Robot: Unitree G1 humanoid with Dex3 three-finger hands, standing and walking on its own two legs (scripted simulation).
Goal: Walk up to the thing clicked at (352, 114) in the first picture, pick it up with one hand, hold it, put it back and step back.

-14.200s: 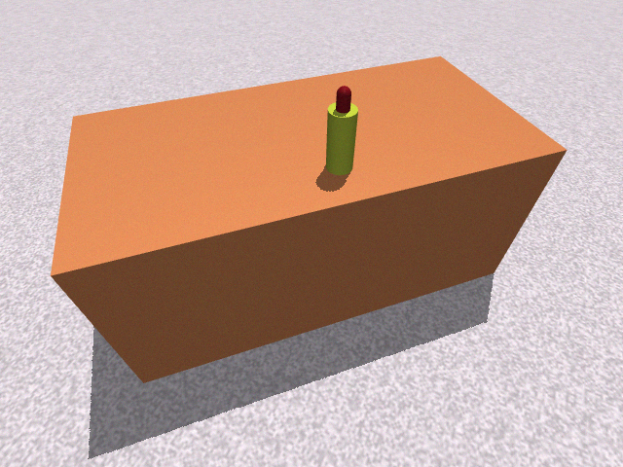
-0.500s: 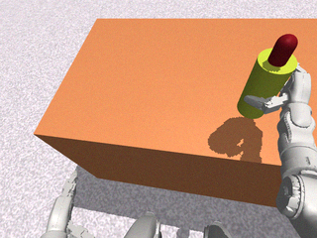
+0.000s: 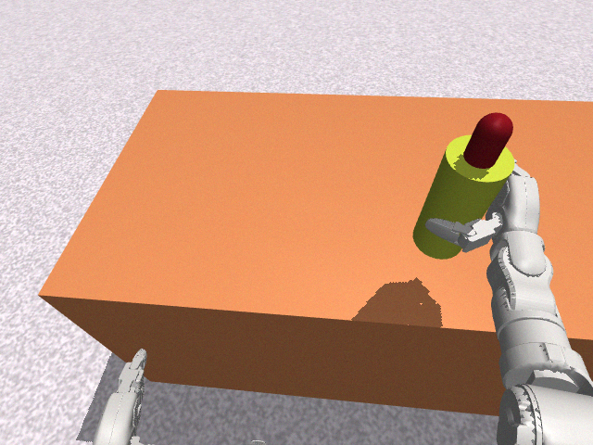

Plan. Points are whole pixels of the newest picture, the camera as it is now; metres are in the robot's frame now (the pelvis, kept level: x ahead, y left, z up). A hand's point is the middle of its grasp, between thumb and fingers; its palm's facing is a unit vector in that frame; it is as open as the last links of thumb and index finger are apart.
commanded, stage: lift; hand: right
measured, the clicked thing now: (462, 190) +0.43 -0.16 +0.12
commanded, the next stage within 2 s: hold in 0.98 s
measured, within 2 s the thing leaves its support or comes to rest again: neither
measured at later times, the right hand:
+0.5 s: hand (481, 208) +0.37 -0.16 +0.15, palm faces +0.14 +0.99 -0.01, open 10.9 cm
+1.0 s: hand (492, 220) +0.34 -0.16 +0.17, palm faces +0.13 +0.99 -0.01, open 10.9 cm
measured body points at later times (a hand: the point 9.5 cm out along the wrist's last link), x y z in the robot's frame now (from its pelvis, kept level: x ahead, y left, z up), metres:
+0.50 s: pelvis +0.00 +0.01 +0.03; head +0.00 +0.02 +0.48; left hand +0.15 +0.28 -0.03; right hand +0.36 -0.22 +0.15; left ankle +0.01 +0.13 -0.69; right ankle +0.01 -0.12 -0.69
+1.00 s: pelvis -0.01 +0.01 +0.04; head -0.01 +0.03 +0.49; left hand +0.15 +0.27 -0.03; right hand +0.33 -0.21 +0.17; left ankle +0.01 +0.13 -0.69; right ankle +0.01 -0.12 -0.69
